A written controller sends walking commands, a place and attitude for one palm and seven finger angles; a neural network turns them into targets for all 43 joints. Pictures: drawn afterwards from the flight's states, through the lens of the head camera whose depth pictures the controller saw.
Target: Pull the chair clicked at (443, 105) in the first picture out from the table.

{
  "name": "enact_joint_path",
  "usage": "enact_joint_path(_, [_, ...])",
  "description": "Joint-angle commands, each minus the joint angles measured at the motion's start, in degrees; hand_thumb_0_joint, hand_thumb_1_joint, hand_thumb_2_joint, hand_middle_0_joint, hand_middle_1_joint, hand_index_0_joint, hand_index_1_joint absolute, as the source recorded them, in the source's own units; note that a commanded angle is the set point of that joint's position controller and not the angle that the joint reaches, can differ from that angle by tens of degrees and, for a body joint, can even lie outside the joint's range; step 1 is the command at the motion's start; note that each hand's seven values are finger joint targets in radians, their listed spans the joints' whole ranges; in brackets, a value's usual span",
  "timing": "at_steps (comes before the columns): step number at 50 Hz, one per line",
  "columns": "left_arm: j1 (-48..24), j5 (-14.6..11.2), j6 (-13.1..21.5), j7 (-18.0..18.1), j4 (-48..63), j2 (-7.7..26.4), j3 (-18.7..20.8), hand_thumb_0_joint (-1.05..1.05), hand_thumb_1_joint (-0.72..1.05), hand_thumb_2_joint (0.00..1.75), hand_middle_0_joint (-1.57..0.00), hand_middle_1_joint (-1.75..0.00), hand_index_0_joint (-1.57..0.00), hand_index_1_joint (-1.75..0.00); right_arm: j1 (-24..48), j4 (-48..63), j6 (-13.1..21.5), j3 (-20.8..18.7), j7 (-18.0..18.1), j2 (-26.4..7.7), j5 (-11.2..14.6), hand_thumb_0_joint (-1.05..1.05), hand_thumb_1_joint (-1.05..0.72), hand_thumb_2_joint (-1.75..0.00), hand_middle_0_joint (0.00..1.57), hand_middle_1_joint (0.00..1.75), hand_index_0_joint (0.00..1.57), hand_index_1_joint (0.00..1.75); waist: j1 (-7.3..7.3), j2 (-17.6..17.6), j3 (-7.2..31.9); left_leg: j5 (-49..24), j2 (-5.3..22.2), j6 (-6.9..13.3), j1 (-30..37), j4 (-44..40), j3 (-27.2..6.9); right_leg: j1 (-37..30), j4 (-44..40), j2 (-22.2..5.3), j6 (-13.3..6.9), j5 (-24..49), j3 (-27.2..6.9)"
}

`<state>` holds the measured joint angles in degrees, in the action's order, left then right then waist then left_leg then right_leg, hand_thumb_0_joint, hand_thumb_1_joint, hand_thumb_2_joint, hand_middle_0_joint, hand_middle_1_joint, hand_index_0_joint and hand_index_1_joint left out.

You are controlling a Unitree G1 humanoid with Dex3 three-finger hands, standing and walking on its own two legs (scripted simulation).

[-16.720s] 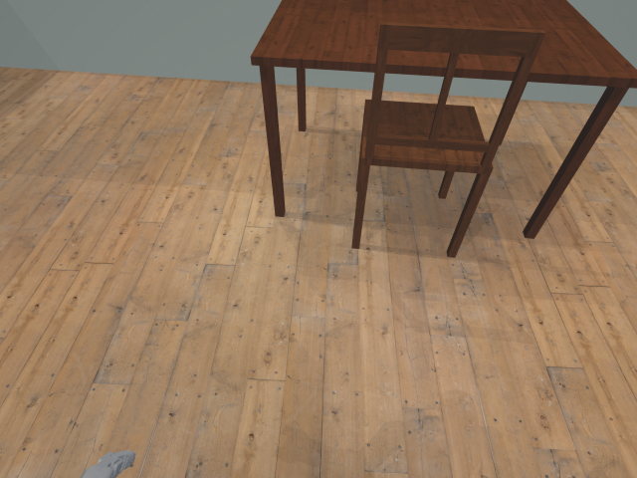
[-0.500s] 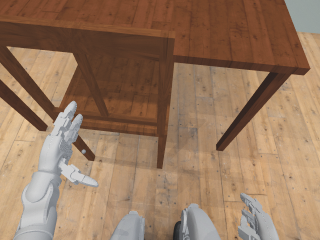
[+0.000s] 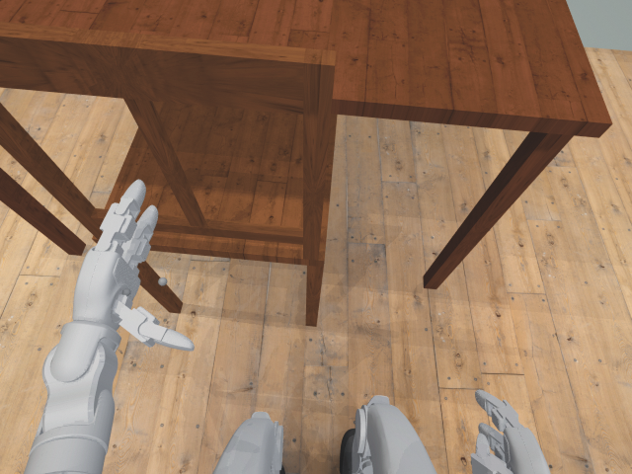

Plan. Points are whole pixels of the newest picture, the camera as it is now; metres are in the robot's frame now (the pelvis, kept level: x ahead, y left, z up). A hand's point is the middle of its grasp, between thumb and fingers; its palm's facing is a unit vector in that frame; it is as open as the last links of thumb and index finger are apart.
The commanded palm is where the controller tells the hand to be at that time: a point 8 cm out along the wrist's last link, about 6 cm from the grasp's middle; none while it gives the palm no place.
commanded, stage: aim the fingers beside a spindle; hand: left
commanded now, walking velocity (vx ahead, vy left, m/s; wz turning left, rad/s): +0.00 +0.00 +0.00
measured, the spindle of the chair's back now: (173, 172) +0.49 +0.21 +0.02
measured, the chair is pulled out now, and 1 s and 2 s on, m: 0.00 0.00 0.00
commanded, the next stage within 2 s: push the fingers through the gap in 0.66 s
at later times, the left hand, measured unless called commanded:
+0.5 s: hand (153, 283) +0.34 +0.20 +0.02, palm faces -0.08 -1.00 -0.04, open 16.9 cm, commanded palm +0.31 +0.25 +0.02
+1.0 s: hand (162, 263) +0.36 +0.20 +0.02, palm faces -0.07 -1.00 -0.04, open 16.9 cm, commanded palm +0.34 +0.25 +0.02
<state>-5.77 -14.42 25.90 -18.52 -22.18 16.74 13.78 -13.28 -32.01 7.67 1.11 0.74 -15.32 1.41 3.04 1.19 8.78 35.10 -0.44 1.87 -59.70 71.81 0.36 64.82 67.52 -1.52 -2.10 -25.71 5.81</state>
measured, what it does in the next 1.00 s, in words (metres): stands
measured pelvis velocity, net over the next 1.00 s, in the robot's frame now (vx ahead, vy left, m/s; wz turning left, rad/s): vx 0.00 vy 0.01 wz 0.00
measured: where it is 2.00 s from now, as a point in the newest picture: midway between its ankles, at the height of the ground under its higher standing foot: outside the picture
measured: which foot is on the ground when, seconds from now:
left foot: down 0.00-1.00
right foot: down 0.00-1.00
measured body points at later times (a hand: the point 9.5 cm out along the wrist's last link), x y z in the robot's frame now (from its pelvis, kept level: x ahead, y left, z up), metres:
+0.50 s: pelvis +0.00 +0.01 +0.00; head +0.12 +0.02 +0.43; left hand +0.33 +0.26 +0.02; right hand +0.15 -0.25 -0.10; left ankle -0.01 +0.10 -0.63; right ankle +0.06 -0.10 -0.63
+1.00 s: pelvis +0.00 +0.01 +0.00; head +0.13 +0.02 +0.43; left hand +0.36 +0.25 +0.02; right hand +0.15 -0.25 -0.11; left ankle -0.01 +0.10 -0.63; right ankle +0.06 -0.10 -0.63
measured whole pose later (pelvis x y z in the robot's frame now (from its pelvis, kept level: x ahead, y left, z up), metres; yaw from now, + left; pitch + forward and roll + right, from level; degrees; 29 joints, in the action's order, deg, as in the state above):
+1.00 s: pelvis +0.00 +0.01 +0.00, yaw +0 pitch +24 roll -2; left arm -13.6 -13.6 24.7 -17.9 -28.8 18.1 13.8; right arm -12.1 -32.8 7.0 1.7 1.2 -15.4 1.3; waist 3.3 1.2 8.6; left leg 35.4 -0.7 2.3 -61.6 73.2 -0.1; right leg 66.1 68.1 -1.8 -1.7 -25.7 6.2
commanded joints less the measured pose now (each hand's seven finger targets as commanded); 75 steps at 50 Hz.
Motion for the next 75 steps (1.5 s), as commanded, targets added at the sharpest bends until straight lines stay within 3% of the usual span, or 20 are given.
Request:
enact_joint_path(1, [-7.26, -1.39, 2.31, 0.11, 6.40, 11.29, 6.19, 0.00, -0.50, 0.30, -0.06, -0.08, -0.06, -0.08, -1.82, 6.47, 2.23, -3.49, 0.80, -8.54, 0.19, 0.00, -0.90, -0.90, 0.20, 0.30, 0.20, 0.30, -0.45, 0.38, 20.24, -19.00, -0.34, -0.78, 2.87, -10.32, -2.03, -23.12, -7.19, 0.53, 0.86, 11.08, -5.15])
enact_joint_path(4, [-8.32, -1.71, 2.05, -1.41, 5.94, 11.15, 5.71, 0.00, -0.50, 0.30, -0.06, -0.08, -0.06, -0.08, -1.82, 6.83, 2.25, -3.50, 0.96, -8.76, 0.37, 0.00, -0.90, -0.90, 0.20, 0.30, 0.20, 0.30, -0.03, -0.31, 20.76, -18.68, -0.33, -0.43, 2.36, -9.71, -1.80, -23.64, -7.47, 0.56, 0.82, 11.11, -5.69])
enact_joint_path(7, [-8.33, -2.36, 3.29, -2.39, 10.99, 11.35, 5.26, 0.00, -0.50, 0.30, -0.06, -0.08, -0.06, -0.08, -1.67, 7.48, 2.75, -3.59, 0.88, -8.49, 0.35, 0.00, -0.90, -0.90, 0.20, 0.30, 0.20, 0.30, -0.90, 3.05, 23.98, -21.70, -0.26, -0.69, 5.85, -10.43, -2.08, -25.01, -7.34, 0.47, 0.64, 13.48, -5.52])
enact_joint_path(8, [-9.40, -2.53, 3.63, -2.58, 12.62, 9.32, 2.99, 0.00, -0.50, 0.30, -0.06, -0.08, -0.06, -0.08, -1.46, 7.44, 3.03, -3.59, 0.86, -8.24, 0.35, 0.00, -0.90, -0.90, 0.20, 0.30, 0.20, 0.30, -0.06, 3.75, 24.37, -22.47, -0.16, -0.68, 7.39, -10.39, -2.23, -24.04, -7.38, 0.52, 0.77, 13.82, -5.23])
enact_joint_path(10, [-10.96, -2.65, 4.20, -2.15, 13.76, 11.02, 4.26, 0.00, -0.50, 0.30, -0.06, -0.08, -0.06, -0.08, -1.79, 6.69, 3.36, -3.73, 1.00, -8.55, 0.16, 0.00, -0.90, -0.90, 0.20, 0.30, 0.20, 0.30, 0.24, 4.25, 24.36, -23.14, 0.12, -0.87, 8.25, -10.14, -2.73, -22.69, -7.12, 0.69, 0.79, 13.47, -4.87])
enact_joint_path(14, [-12.46, -1.62, 3.93, -0.70, 9.65, 11.35, 4.60, 0.00, -0.50, 0.30, -0.06, -0.08, -0.06, -0.08, -1.85, 5.78, 3.38, -3.45, 1.21, -8.83, -0.17, 0.00, -0.90, -0.90, 0.20, 0.30, 0.20, 0.30, 0.76, 2.65, 20.56, -20.56, 0.02, -0.86, 5.63, -9.87, -3.14, -20.00, -6.50, 0.76, 0.68, 10.66, -4.33])
enact_joint_path(16, [-10.49, -1.37, 3.33, -0.39, 6.57, 12.21, 6.37, 0.00, -0.50, 0.30, -0.06, -0.08, -0.06, -0.08, -1.89, 5.68, 3.01, -3.49, 1.16, -8.87, -0.14, 0.00, -0.90, -0.90, 0.20, 0.30, 0.20, 0.30, -0.04, 1.52, 20.12, -19.20, -0.08, -0.96, 4.46, -10.02, -2.83, -20.34, -6.59, 0.66, 0.69, 9.57, -4.38])
enact_joint_path(25, [-6.06, -2.28, 3.04, -1.42, 14.52, 9.63, 3.56, 0.00, -0.50, 0.30, -0.06, -0.08, -0.06, -0.08, -1.84, 7.71, 2.85, -3.81, 0.46, -8.40, 0.12, 0.00, -0.90, -0.90, 0.20, 0.30, 0.20, 0.30, -0.82, 3.92, 26.46, -28.70, 0.47, -1.58, 11.15, -10.88, -3.53, -23.05, -6.38, 0.91, 0.66, 15.74, -3.71])
enact_joint_path(30, [-7.60, -1.23, 2.67, 0.63, 10.85, 7.79, 2.20, 0.00, -0.50, 0.30, -0.06, -0.08, -0.06, -0.08, -1.81, 6.49, 2.70, -3.74, 0.65, -8.64, -0.04, 0.00, -0.90, -0.90, 0.20, 0.30, 0.20, 0.30, 0.79, 1.02, 19.78, -22.58, 0.52, -1.67, 7.82, -10.95, -4.01, -18.08, -6.38, 1.01, 0.87, 10.50, -2.89])
enact_joint_path(34, [-9.05, -0.15, 2.93, 1.45, 8.98, 10.06, 3.87, 0.00, -0.50, 0.30, -0.06, -0.08, -0.06, -0.08, -1.38, 6.71, 2.37, -3.66, 0.82, -8.95, -0.15, 0.00, -0.90, -0.90, 0.20, 0.30, 0.20, 0.30, -0.13, 1.82, 18.82, -19.42, 0.17, -1.62, 5.81, -10.88, -3.63, -17.75, -6.09, 0.88, 0.37, 8.12, -3.32])
enact_joint_path(38, [-10.68, -0.42, 3.85, 1.07, 13.38, 10.52, 3.66, 0.00, -0.50, 0.30, -0.06, -0.08, -0.06, -0.08, -1.29, 7.10, 2.42, -3.60, 0.83, -8.47, -0.27, 0.00, -0.90, -0.90, 0.20, 0.30, 0.20, 0.30, -0.84, 5.47, 24.09, -24.57, 0.20, -2.26, 10.34, -10.92, -3.79, -19.85, -5.84, 0.76, 0.22, 11.56, -3.60])
enact_joint_path(40, [-12.35, -0.50, 4.03, 1.00, 13.61, 10.73, 3.52, 0.00, -0.50, 0.30, -0.06, -0.08, -0.06, -0.08, -1.62, 6.56, 2.39, -3.54, 0.91, -8.51, -0.38, 0.00, -0.90, -0.90, 0.20, 0.30, 0.20, 0.30, -0.16, 4.75, 25.38, -26.38, 0.32, -2.13, 10.60, -10.35, -3.94, -20.32, -5.72, 0.76, 0.45, 13.02, -3.60])
enact_joint_path(44, [-17.51, -0.45, 3.15, 0.93, 6.93, 10.65, 3.39, 0.00, -0.50, 0.30, -0.06, -0.08, -0.06, -0.08, -1.96, 5.05, 2.20, -3.19, 1.45, -8.89, -0.25, 0.00, -0.90, -0.90, 0.20, 0.30, 0.20, 0.30, 1.58, 2.12, 21.12, -20.29, 0.24, -1.33, 6.34, -9.65, -3.88, -17.88, -6.05, 0.99, 0.62, 9.35, -3.66])
enact_joint_path(46, [-19.35, -0.17, 2.49, 0.71, 3.82, 9.82, 2.67, 0.00, -0.50, 0.30, -0.06, -0.08, -0.06, -0.08, -2.01, 4.83, 1.92, -3.14, 1.53, -9.04, -0.11, 0.00, -0.90, -0.90, 0.20, 0.30, 0.20, 0.30, 1.63, 2.20, 20.41, -18.56, 0.08, -1.29, 5.54, -9.90, -3.79, -17.25, -6.25, 0.76, 0.62, 8.09, -3.75])
enact_joint_path(52, [-18.98, -0.05, 1.47, -0.09, 6.17, 10.70, 2.74, 0.00, -0.50, 0.30, -0.06, -0.08, -0.06, -0.08, -3.52, 5.42, 1.22, -3.62, 0.93, -8.85, -0.10, 0.00, -0.90, -0.90, 0.20, 0.30, 0.20, 0.30, 0.29, 4.95, 27.38, -29.42, 0.53, -2.15, 11.61, -10.19, -3.85, -20.89, -5.90, 0.67, 0.48, 15.89, -3.78])
enact_joint_path(58, [-22.08, 0.27, 2.12, 2.20, -0.30, 13.03, 6.40, 0.00, -0.50, 0.30, -0.06, -0.08, -0.06, -0.08, -3.98, 4.51, 0.23, -3.29, 0.76, -8.79, -0.23, 0.00, -0.90, -0.90, 0.20, 0.30, 0.20, 0.30, 1.13, -0.59, 22.84, -22.00, 0.09, -1.07, 3.79, -9.62, -2.60, -22.46, -6.33, 0.86, 0.81, 14.23, -4.73])
enact_joint_path(60, [-26.64, 1.08, 3.07, 2.41, -1.49, 14.42, 6.76, 0.00, -0.50, 0.30, -0.06, -0.08, -0.06, -0.08, -4.12, 4.05, 0.08, -3.08, 0.87, -8.84, -0.40, 0.00, -0.90, -0.90, 0.20, 0.30, 0.20, 0.30, 1.71, 1.04, 21.66, -19.19, 0.00, -0.88, 2.77, -9.51, -2.36, -21.07, -6.58, 0.94, 0.75, 11.49, -5.13])
enact_joint_path(65, [-31.88, 1.59, 4.92, 0.75, -1.12, 13.70, 4.47, 0.00, -0.50, 0.30, -0.06, -0.08, -0.06, -0.08, -5.27, 3.17, 0.39, -3.35, 0.95, -8.90, -0.69, 0.00, -0.90, -0.90, 0.20, 0.30, 0.20, 0.30, 2.10, 5.33, 27.09, -23.33, 0.08, -1.00, 7.71, -8.99, -2.55, -21.40, -6.33, 0.86, 0.53, 14.30, -5.35])
enact_joint_path(67, [-33.31, 1.33, 4.69, -0.07, -3.23, 13.61, 4.08, 0.00, -0.50, 0.30, -0.06, -0.08, -0.06, -0.08, -5.68, 2.37, 0.13, -3.35, 1.01, -9.17, -0.63, 0.00, -0.90, -0.90, 0.20, 0.30, 0.20, 0.30, 2.73, 4.82, 26.75, -24.35, 0.27, -1.06, 8.38, -9.01, -3.11, -20.54, -6.28, 0.90, 0.53, 14.72, -4.99])
enact_joint_path(75, [-33.18, 1.23, 2.58, 0.10, -10.47, 16.59, 8.46, 0.00, -0.50, 0.30, -0.06, -0.08, -0.06, -0.08, -6.73, 2.70, -1.28, -3.17, 0.59, -9.38, -0.55, 0.00, -0.90, -0.90, 0.20, 0.30, 0.20, 0.30, 1.60, 1.83, 26.53, -23.39, -0.05, -0.78, 3.69, -9.14, -2.17, -23.81, -6.25, 0.91, 0.61, 16.52, -5.55])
